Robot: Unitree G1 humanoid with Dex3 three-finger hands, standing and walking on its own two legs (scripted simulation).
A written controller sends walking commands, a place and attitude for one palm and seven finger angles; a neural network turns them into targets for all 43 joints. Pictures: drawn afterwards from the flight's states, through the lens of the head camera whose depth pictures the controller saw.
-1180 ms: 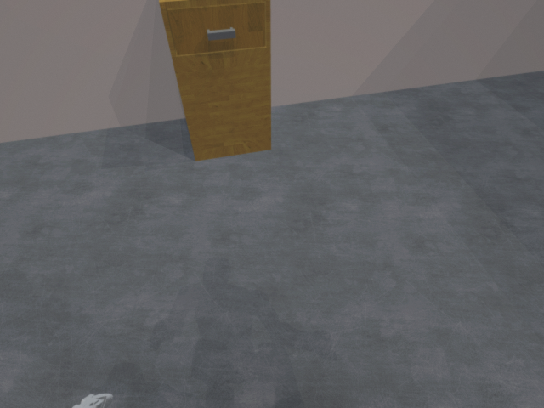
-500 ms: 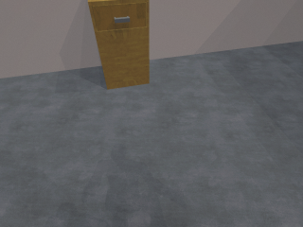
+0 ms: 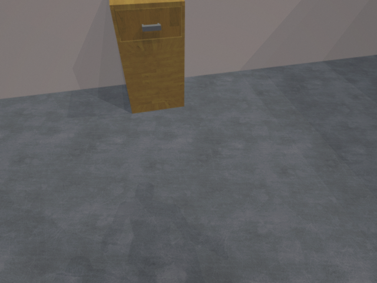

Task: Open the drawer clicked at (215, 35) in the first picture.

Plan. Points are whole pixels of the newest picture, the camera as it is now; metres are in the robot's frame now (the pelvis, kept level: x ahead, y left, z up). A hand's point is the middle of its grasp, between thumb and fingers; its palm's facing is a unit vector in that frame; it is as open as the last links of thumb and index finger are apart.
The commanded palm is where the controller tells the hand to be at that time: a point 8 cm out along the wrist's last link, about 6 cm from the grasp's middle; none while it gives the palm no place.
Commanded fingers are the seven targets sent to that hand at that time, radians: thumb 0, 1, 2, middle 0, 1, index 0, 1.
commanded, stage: look at it before walking up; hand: left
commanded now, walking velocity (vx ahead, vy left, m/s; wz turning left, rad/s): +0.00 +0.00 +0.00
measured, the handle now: (151, 26) +1.52 +0.32 -0.08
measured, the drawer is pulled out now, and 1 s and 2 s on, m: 0.00 0.00 0.00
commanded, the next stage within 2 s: walk to a spot facing it in 0.26 s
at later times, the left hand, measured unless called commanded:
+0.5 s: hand out of the picture +0.06 +0.24 -0.17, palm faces -0.03 -0.95 -0.31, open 7.4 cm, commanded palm none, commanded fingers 0.00 0.90 0.90 -0.20 -0.30 -0.20 -0.30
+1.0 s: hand (131, 240) +0.27 +0.18 -0.19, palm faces -0.18 -0.97 -0.18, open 7.3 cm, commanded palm none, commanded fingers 0.00 0.90 0.90 -0.20 -0.30 -0.20 -0.30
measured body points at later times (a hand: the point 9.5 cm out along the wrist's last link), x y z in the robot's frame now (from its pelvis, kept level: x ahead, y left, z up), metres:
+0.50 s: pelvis +0.01 +0.00 +0.00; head +0.01 +0.01 +0.45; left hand +0.06 +0.29 -0.14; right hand +0.07 -0.28 -0.14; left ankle +0.00 +0.13 -0.74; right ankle +0.00 -0.12 -0.74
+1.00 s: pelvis +0.16 +0.01 -0.02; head +0.21 +0.01 +0.43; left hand +0.28 +0.23 -0.17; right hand -0.02 -0.16 -0.15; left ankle +0.00 +0.13 -0.74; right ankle +0.27 -0.13 -0.71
